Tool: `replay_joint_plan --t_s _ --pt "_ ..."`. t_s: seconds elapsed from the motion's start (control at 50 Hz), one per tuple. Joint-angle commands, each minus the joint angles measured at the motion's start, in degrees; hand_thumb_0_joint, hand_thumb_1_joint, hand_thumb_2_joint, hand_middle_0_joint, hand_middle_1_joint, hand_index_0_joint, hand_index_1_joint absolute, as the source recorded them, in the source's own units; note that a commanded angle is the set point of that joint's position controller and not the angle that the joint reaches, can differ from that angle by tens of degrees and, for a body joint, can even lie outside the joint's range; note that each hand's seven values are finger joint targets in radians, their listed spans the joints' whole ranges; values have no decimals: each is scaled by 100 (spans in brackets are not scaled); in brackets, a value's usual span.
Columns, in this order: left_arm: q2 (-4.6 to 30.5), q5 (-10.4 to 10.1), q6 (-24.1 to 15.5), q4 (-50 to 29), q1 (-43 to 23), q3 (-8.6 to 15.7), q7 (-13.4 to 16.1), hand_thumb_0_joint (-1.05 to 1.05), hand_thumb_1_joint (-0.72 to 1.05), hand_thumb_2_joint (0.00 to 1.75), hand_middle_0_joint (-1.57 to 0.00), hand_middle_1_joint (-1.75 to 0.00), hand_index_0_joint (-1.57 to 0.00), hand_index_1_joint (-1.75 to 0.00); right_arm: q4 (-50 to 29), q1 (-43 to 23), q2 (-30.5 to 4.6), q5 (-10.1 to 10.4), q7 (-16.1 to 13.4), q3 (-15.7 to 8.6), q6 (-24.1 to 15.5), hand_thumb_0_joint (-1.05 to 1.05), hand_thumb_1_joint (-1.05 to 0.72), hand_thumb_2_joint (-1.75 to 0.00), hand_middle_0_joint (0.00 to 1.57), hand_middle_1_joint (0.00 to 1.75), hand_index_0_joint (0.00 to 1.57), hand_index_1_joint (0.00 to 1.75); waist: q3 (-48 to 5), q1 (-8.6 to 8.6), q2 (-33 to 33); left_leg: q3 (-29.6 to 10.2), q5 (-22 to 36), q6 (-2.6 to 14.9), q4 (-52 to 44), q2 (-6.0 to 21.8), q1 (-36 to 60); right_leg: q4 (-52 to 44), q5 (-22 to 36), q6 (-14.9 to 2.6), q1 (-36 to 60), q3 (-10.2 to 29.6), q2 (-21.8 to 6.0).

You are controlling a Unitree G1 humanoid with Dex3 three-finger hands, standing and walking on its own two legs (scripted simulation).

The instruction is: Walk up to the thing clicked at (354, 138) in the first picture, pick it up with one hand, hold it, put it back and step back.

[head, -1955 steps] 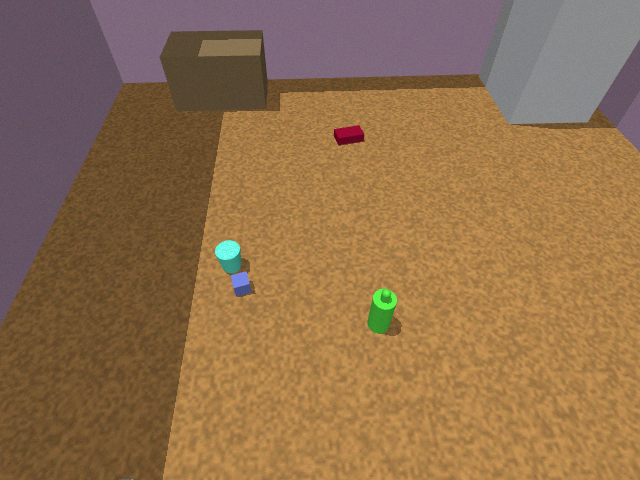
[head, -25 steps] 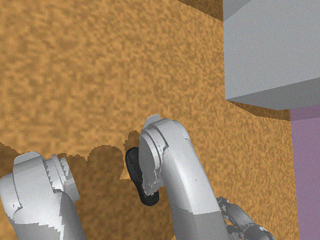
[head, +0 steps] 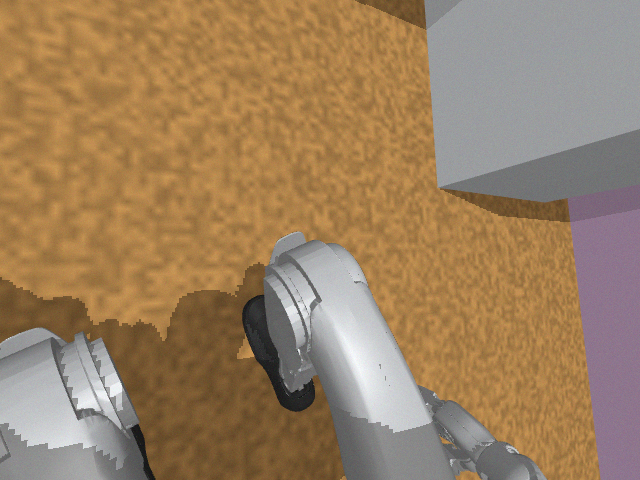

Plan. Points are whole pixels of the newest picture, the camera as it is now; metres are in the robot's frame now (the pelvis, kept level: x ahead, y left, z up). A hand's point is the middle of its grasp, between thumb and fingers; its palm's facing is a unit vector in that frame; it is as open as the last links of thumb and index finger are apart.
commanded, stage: rest palm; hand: left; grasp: from above
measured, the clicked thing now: out of the picture +0.48 +0.32 -0.28
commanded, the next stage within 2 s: close in 0.08 s
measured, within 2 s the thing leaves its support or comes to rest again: neither
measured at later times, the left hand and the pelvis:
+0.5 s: hand out of the picture +0.46 +0.30 -0.24, palm faces -0.44 -0.04 -0.89, open 13.7 cm; pelvis +0.00 +0.00 +0.00, yaw -1 degrees
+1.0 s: hand out of the picture +0.47 +0.32 -0.25, palm faces -0.52 -0.06 -0.85, open 13.1 cm; pelvis +0.00 +0.00 +0.00, yaw -1 degrees
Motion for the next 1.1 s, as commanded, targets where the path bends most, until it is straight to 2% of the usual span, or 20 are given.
replay_joint_plan --t_s 0.0,0.06,0.08,0.2,0.24,0.34,0.4,0.44,0.52,0.6,0.62,0.64,0.72,0.74,0.78,0.84,0.92,0.98,1.04,1.08 --pt "1411 -187 -32 -699 -1223 206 -173 0 -53 101 -6 -97 -5 -98 -71 1235 -2011 -2 -83 -583 66 0 -91 -91 20 30 20 30 -3672 -232 3073 471 1424 -28 -1510 141 2935 -957 1299 -550 2188 -735 81" --pt "1629 -284 -215 -952 -1048 311 -427 0 -55 103 -6 -95 -4 -97 -74 1352 -2015 23 -164 -519 243 0 -91 -91 20 30 20 30 -3805 -203 2919 478 1813 -40 -1407 143 2950 -1053 1538 -569 2494 -783 101" --pt "1525 -276 -273 -949 -1002 186 -519 0 -55 104 -6 -95 -4 -97 -149 1356 -1995 9 -171 -476 261 0 -91 -91 20 30 20 30 -3799 -230 2886 494 1837 -47 -1339 140 3006 -1008 1562 -571 2529 -765 101" --pt "1735 -304 -792 -1421 -1037 161 -712 0 -48 100 -8 -98 -7 -98 -237 1423 -2024 -43 -274 -407 526 0 -90 -90 20 30 20 30 -3845 -205 2824 448 1937 -69 -1256 167 3015 -1062 1569 -589 2739 -828 140" --pt "1839 -286 -966 -1515 -1063 269 -623 0 -47 99 -8 -98 -8 -98 -232 1466 -2032 -82 -308 -395 597 0 -90 -90 20 30 20 30 -3747 -176 2955 433 1928 -92 -1296 177 3112 -1098 1502 -587 2674 -869 131" --pt "1658 -10 -1190 -1692 -1280 49 -238 0 -43 97 -8 -98 -9 -97 -164 1244 -2101 -162 -367 -505 652 0 -89 -90 20 30 20 30 -3616 -119 3285 342 1627 -167 -1477 213 3433 -1005 1151 -616 2092 -984 182" --pt "1368 124 -1056 -1211 -1166 -164 72 0 -42 97 -8 -97 -9 -96 -88 1147 -1979 -197 -340 -479 590 0 -89 -90 20 30 20 30 -3394 -195 3213 360 1297 -126 -1616 240 3304 -1019 1023 -537 1971 -972 201" --pt "1098 154 -881 -915 -1142 -431 289 0 -44 98 -9 -95 -9 -95 23 1020 -1901 -198 -388 -474 539 0 -89 -90 20 30 20 30 -3200 -245 2966 416 831 -57 -1736 212 2964 -1188 802 -510 1993 -897 244" --pt "947 128 -455 -870 -1360 -576 509 0 -44 97 -10 -93 -9 -94 140 963 -1952 -130 -340 -541 332 0 -89 -90 20 30 20 30 -3115 -292 3123 294 805 -101 -1891 248 3023 -1086 858 -522 1576 -867 180" --pt "994 -9 -125 -849 -1537 -411 560 0 -39 93 -13 -91 -13 -91 174 896 -2038 -49 -211 -593 150 0 -89 -90 20 30 20 30 -3370 -348 3255 93 1271 -181 -1886 347 3241 -907 1213 -511 1458 -877 74" --pt "910 -51 -57 -676 -1486 -450 519 0 -37 92 -14 -90 -14 -90 145 876 -2049 -51 -189 -599 101 0 -89 -90 20 30 20 30 -3348 -346 3174 104 1192 -176 -1858 341 3228 -904 1186 -506 1441 -858 60" --pt "1034 -77 -24 -710 -1499 -298 456 0 -38 92 -14 -90 -14 -90 140 901 -1986 -33 -134 -499 56 0 -89 -90 20 30 20 30 -3281 -376 3203 83 1273 -172 -1792 349 3191 -858 1199 -488 1413 -868 33" --pt "1346 -125 83 -561 -1468 -20 167 0 -35 89 -15 -91 -16 -90 48 1001 -2011 1 -102 -469 32 0 -89 -90 20 30 20 30 -3342 -311 3205 195 1178 -126 -1755 283 3043 -921 1126 -530 1641 -811 29" --pt "1293 -148 92 -534 -1436 -71 60 0 -35 89 -16 -90 -17 -89 25 995 -2106 18 -116 -554 25 0 -90 -90 20 30 20 30 -3300 -308 3249 229 1101 -135 -1781 261 3080 -913 1029 -551 1589 -794 33" --pt "1516 -125 1 -926 -1535 157 -89 0 -35 89 -16 -92 -16 -91 -6 1108 -2041 -7 -92 -492 84 0 -90 -90 20 30 20 30 -3643 -245 3533 128 1505 -204 -1750 283 3449 -874 1197 -566 1646 -827 9" --pt "1316 -271 -97 -905 -1247 50 -372 0 -33 87 -16 -92 -17 -91 -119 1148 -2015 -12 -93 -453 159 0 -90 -90 20 30 20 30 -3521 -329 3095 270 1649 -126 -1534 226 3093 -986 1391 -564 2033 -835 59" --pt "1608 -329 -359 -1122 -1188 78 -654 0 -32 86 -17 -91 -19 -90 -198 1339 -2091 -2 -183 -411 316 0 -90 -90 20 30 20 30 -3531 -307 2800 365 1740 -64 -1385 187 2799 -1098 1479 -569 2470 -822 86" --pt "1689 -366 -617 -1327 -1120 120 -704 0 -29 86 -20 -89 -21 -88 -251 1387 -2122 -23 -244 -374 455 0 -90 -90 20 30 20 30 -3611 -268 2875 305 1837 -110 -1388 195 2989 -1114 1431 -609 2469 -899 110" --pt "1897 -276 -868 -1571 -1063 263 -657 0 -27 86 -21 -88 -22 -87 -301 1449 -2115 -80 -268 -327 556 0 -90 -90 20 30 20 30 -3674 -204 3178 169 2141 -203 -1437 249 3478 -1032 1472 -629 2302 -947 90" --pt "1972 -178 -1006 -1615 -1092 299 -552 0 -25 85 -22 -87 -23 -86 -346 1376 -2093 -111 -295 -325 620 0 -89 -90 20 30 20 30 -3737 -173 3233 183 2042 -197 -1449 251 3470 -1008 1412 -634 2307 -962 118"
